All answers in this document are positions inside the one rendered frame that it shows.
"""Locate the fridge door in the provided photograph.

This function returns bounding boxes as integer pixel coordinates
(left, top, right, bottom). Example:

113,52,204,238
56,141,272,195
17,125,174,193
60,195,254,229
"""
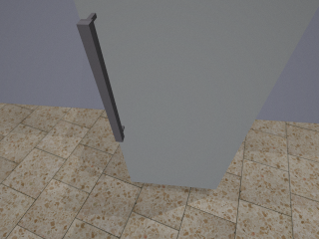
74,0,319,190

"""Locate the handle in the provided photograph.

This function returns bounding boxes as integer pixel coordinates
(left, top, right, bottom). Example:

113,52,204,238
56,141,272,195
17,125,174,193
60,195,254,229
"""
76,13,125,142

